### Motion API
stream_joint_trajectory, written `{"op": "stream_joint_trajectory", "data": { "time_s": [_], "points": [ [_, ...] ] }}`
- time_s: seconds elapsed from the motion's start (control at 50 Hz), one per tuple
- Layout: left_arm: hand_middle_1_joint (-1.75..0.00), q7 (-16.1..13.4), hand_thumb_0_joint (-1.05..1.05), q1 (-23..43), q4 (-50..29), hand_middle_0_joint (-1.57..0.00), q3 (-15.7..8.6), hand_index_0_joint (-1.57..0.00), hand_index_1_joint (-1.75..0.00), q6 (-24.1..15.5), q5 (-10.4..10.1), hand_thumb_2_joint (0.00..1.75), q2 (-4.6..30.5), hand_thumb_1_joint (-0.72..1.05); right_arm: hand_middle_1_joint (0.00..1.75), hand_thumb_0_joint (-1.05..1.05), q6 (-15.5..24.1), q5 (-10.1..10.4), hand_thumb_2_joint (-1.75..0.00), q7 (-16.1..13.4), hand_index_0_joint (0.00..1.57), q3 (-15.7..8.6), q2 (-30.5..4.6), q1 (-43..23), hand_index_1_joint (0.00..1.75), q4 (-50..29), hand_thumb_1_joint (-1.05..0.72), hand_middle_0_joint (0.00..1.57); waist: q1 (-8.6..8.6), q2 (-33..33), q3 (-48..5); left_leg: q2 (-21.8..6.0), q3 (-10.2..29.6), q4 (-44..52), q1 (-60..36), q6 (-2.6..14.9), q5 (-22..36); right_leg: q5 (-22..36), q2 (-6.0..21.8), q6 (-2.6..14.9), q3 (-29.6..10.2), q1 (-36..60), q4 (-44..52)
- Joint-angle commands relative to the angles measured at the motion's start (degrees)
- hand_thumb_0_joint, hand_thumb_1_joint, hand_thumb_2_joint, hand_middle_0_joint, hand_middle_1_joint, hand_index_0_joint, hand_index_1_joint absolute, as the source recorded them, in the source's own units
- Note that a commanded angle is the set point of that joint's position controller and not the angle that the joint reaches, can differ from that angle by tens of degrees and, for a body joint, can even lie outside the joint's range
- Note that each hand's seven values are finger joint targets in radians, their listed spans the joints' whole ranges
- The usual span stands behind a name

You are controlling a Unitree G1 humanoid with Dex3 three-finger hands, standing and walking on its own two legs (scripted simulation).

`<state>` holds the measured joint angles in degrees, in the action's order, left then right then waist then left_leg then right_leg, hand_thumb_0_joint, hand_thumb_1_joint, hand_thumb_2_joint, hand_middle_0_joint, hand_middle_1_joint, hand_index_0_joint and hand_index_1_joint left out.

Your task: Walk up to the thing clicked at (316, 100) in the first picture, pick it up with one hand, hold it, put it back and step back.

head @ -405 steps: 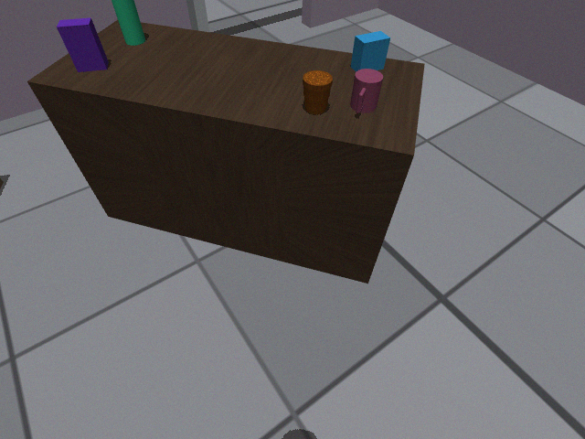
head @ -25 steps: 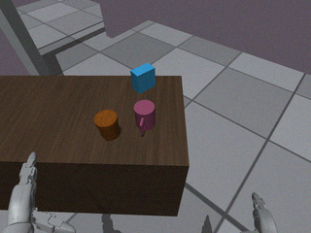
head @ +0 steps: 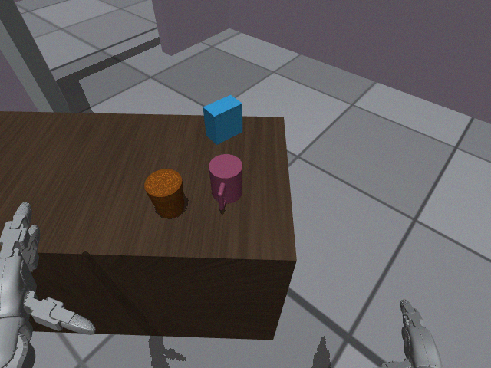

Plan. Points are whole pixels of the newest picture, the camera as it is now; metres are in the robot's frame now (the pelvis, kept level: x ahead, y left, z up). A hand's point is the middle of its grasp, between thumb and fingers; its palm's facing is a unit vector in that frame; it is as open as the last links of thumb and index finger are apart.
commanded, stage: go down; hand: left
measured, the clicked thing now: (167, 196) +0.47 +0.20 -0.06
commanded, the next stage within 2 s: none
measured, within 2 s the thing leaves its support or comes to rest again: neither
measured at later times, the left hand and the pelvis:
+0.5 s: hand (48, 227) +0.30 +0.33 +0.07, palm faces +0.17 -0.99 -0.01, open 17.5 cm; pelvis +0.01 +0.01 +0.00, yaw -1 degrees
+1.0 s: hand (39, 203) +0.34 +0.36 +0.08, palm faces +0.16 -0.99 +0.00, open 17.7 cm; pelvis +0.00 +0.01 -0.02, yaw -1 degrees
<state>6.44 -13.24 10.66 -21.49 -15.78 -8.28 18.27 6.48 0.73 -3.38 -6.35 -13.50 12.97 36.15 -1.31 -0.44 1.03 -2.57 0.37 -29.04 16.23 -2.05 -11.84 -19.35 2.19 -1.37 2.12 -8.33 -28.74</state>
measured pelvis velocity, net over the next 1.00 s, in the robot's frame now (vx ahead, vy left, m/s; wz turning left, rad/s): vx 0.00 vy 0.01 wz -0.02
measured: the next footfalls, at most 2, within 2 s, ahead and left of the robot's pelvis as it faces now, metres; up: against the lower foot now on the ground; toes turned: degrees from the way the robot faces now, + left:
none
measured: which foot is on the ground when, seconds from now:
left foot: down 0.00-1.00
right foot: down 0.00-1.00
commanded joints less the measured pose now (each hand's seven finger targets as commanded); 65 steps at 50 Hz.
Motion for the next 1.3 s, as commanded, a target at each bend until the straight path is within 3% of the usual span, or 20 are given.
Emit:
{"op": "stream_joint_trajectory", "data": {
  "time_s": [0.0,0.02,0.18,0.26,0.32,0.36,0.4,0.48,0.52,0.62,0.7,0.72,0.76,0.82,0.88,0.92,0.96,1.0,1.2,1.28],
  "points": [
    [-0.08,6.1,0.00,14.9,-3.1,-0.06,-8.3,-0.06,-0.08,-4.5,-5.1,0.06,15.6,-0.61,0.05,0.00,2.6,0.8,-0.05,-1.0,0.05,-1.7,-7.5,-5.9,0.05,-6.7,0.54,0.05,1.76,-0.9,-7.5,2.2,-2.4,2.2,-7.0,2.67,7.1,12.8,-1.1,0.66,0.2,-6.8,4.8],
    [-0.08,7.8,0.00,18.8,-4.5,-0.06,-8.2,-0.06,-0.08,-4.7,-6.1,0.06,16.8,-0.59,0.05,0.00,2.4,1.0,-0.05,-1.1,0.05,-0.1,-5.4,-6.0,0.05,-4.6,0.54,0.05,1.05,-3.6,-8.4,2.3,-2.4,1.9,-7.1,2.59,8.5,14.3,-0.9,0.81,0.0,-6.8,4.4],
    [-0.06,18.3,0.00,26.3,11.7,-0.03,-15.0,-0.04,-0.06,-3.9,-11.5,0.06,25.6,-0.54,0.05,0.00,2.5,1.1,-0.05,-2.0,0.05,-1.2,-10.2,-5.9,0.05,-4.5,0.54,0.05,1.22,-2.0,-14.1,1.6,-1.4,-0.1,-7.1,2.82,13.0,17.2,-1.8,1.18,0.4,-7.4,2.1],
    [-0.06,22.1,0.00,28.8,16.0,-0.03,-14.1,-0.04,-0.05,-4.0,-12.2,0.07,25.2,-0.52,0.05,0.00,3.0,1.0,-0.05,-2.0,0.05,1.9,-7.6,-6.1,0.05,-4.2,0.53,0.05,0.97,-2.9,-14.8,1.5,-1.3,-0.6,-6.9,2.90,14.0,17.5,-2.0,1.14,0.5,-8.1,1.5],
    [-0.05,23.5,0.00,31.5,17.5,-0.04,-14.9,-0.04,-0.06,-4.1,-12.3,0.07,27.5,-0.52,0.05,0.00,3.4,0.7,-0.05,-2.7,0.05,-0.5,-11.1,-5.6,0.05,-4.6,0.53,0.05,1.86,-4.8,-16.1,1.2,-1.1,-0.2,-7.8,2.58,11.9,14.9,-2.3,1.49,0.5,-10.1,1.6],
    [-0.06,23.9,0.00,32.9,18.1,-0.03,-13.4,-0.04,-0.06,-3.9,-12.4,0.08,25.2,-0.54,0.05,0.00,4.0,0.5,-0.05,-2.2,0.05,2.4,-8.3,-6.0,0.05,-5.6,0.54,0.05,1.30,-4.8,-15.7,0.9,-1.0,-0.2,-7.1,2.40,11.0,13.5,-2.5,1.70,0.7,-10.8,1.6],
    [-0.05,22.9,0.00,34.8,14.1,-0.04,-16.8,-0.04,-0.05,-4.3,-11.9,0.06,30.5,-0.57,0.05,0.00,3.9,0.5,-0.05,-2.9,0.05,0.6,-10.3,-5.6,0.05,-6.1,0.53,0.05,0.58,-6.0,-19.8,1.1,-1.0,-1.2,-8.9,2.36,15.2,16.8,-2.4,1.58,0.7,-9.4,1.1],
    [-0.06,23.4,0.00,34.1,17.5,-0.04,-14.0,-0.04,-0.07,-3.7,-11.5,0.07,26.8,-0.59,0.05,0.00,4.2,0.0,-0.05,-3.0,0.05,1.1,-9.5,-4.8,0.05,-4.8,0.53,0.05,1.53,-5.1,-17.6,1.0,-1.1,-1.8,-8.1,2.65,16.3,17.7,-2.4,1.24,0.5,-10.8,1.0],
    [-0.06,23.0,0.00,36.7,15.6,-0.05,-16.6,-0.05,-0.06,-4.0,-11.1,0.06,31.7,-0.59,0.05,0.00,4.2,0.1,-0.05,-3.3,0.05,0.6,-9.9,-4.5,0.05,-3.4,0.53,0.05,1.13,-6.8,-17.4,1.3,-1.3,-1.6,-7.6,2.61,13.4,16.0,-2.3,1.36,0.3,-11.2,1.4],
    [-0.07,22.9,0.00,40.1,18.7,-0.04,-17.8,-0.05,-0.07,-3.8,-10.6,0.07,33.7,-0.61,0.05,0.00,4.9,0.0,-0.05,-3.8,0.05,0.9,-9.9,-5.7,0.05,-5.5,0.53,0.05,2.42,-4.2,-17.1,1.5,-1.4,-2.3,-6.0,3.06,10.8,15.1,-2.1,1.05,0.1,-12.1,1.2],
    [-0.07,24.8,0.00,42.1,24.2,-0.04,-16.0,-0.05,-0.07,-3.4,-10.5,0.08,32.7,-0.61,0.05,0.00,5.2,-0.3,-0.05,-3.7,0.05,2.2,-8.7,-3.8,0.05,-3.3,0.53,0.05,3.70,-4.1,-15.6,1.5,-1.4,-3.2,-4.3,3.25,8.1,13.2,-2.1,0.96,-0.1,-15.2,0.5],
    [-0.07,25.3,0.00,44.0,23.6,-0.04,-16.1,-0.05,-0.07,-3.6,-10.6,0.08,33.6,-0.61,0.05,0.00,5.5,-0.3,-0.05,-3.5,0.05,3.3,-7.8,-5.1,0.05,-3.7,0.54,0.05,3.24,-5.4,-16.2,1.4,-1.2,-3.4,-4.0,3.09,7.5,12.4,-2.1,1.07,0.1,-15.8,-0.1],
    [-0.06,26.0,0.00,45.7,25.2,-0.04,-17.3,-0.05,-0.06,-3.6,-10.3,0.06,36.8,-0.61,0.05,0.00,5.8,-0.5,-0.05,-3.8,0.05,1.4,-10.3,-3.9,0.05,-3.7,0.54,0.05,4.31,-6.9,-19.7,0.9,-0.6,-4.2,-6.4,2.92,9.0,12.8,-2.5,1.24,0.5,-17.3,-1.0],
    [-0.07,26.5,0.00,45.1,28.9,-0.04,-18.2,-0.05,-0.07,-3.0,-10.0,0.08,38.4,-0.61,0.05,0.00,6.3,-0.7,-0.05,-3.7,0.05,2.8,-9.6,-3.7,0.05,-4.5,0.54,0.05,3.41,-5.3,-18.0,1.4,-0.8,-4.9,-3.1,3.09,6.3,10.9,-2.4,1.18,0.3,-17.8,-1.1],
    [-0.06,27.2,0.00,48.3,28.1,-0.04,-18.6,-0.05,-0.06,-3.1,-10.1,0.06,40.3,-0.61,0.05,0.00,6.7,-0.7,-0.05,-4.0,0.05,1.6,-11.7,-4.4,0.05,-8.3,0.54,0.05,3.97,-5.6,-21.8,1.2,-0.4,-5.9,-4.2,3.06,7.6,11.5,-2.6,1.19,0.4,-18.5,-2.1],
    [-0.06,27.4,0.00,48.2,29.9,-0.04,-19.0,-0.05,-0.06,-3.0,-9.8,0.07,40.8,-0.60,0.05,0.00,6.9,-0.6,-0.05,-3.6,0.05,4.2,-8.1,-3.2,0.05,-6.3,0.55,0.05,2.98,-7.4,-19.9,1.1,-0.4,-6.4,-2.7,2.98,7.8,11.1,-2.6,1.25,0.5,-19.6,-2.8],
    [-0.06,27.3,0.00,48.3,30.1,-0.04,-20.1,-0.05,-0.06,-2.8,-9.7,0.06,43.0,-0.61,0.05,0.00,7.2,-0.8,-0.05,-3.9,0.05,2.4,-11.0,-4.8,0.05,-9.7,0.54,0.05,3.26,-5.7,-23.6,1.3,-0.3,-7.6,-2.7,3.38,10.5,13.8,-2.6,0.94,0.3,-18.4,-3.7],
    [-0.06,27.5,0.00,49.7,30.5,-0.04,-20.2,-0.05,-0.06,-2.8,-9.2,0.06,43.8,-0.61,0.05,0.00,7.0,-0.8,-0.05,-3.8,0.05,3.7,-9.3,-2.9,0.05,-7.5,0.54,0.05,3.11,-7.8,-23.0,1.3,-0.5,-8.6,-2.2,3.42,11.4,14.3,-2.6,0.87,0.2,-19.7,-4.3],
    [-0.05,28.0,0.00,52.7,32.6,-0.05,-20.2,-0.05,-0.06,-2.2,-8.6,0.05,44.6,-0.61,0.05,0.00,7.3,-1.1,-0.05,-3.7,0.05,2.2,-10.4,-1.0,0.05,-7.2,0.53,0.05,4.34,-10.1,-24.8,-0.2,1.0,-11.0,-1.8,2.74,11.9,10.9,-3.5,1.37,1.0,-25.3,-7.4],
    [-0.05,28.0,0.00,53.8,30.8,-0.05,-20.9,-0.05,-0.06,-2.0,-8.4,0.07,46.3,-0.61,0.05,0.00,7.7,-0.9,-0.05,-3.6,0.05,4.3,-8.6,-2.5,0.05,-9.4,0.54,0.05,3.77,-10.3,-24.7,0.5,0.2,-12.2,0.0,3.15,11.6,12.2,-3.2,1.10,0.5,-25.0,-8.0]
  ]
}}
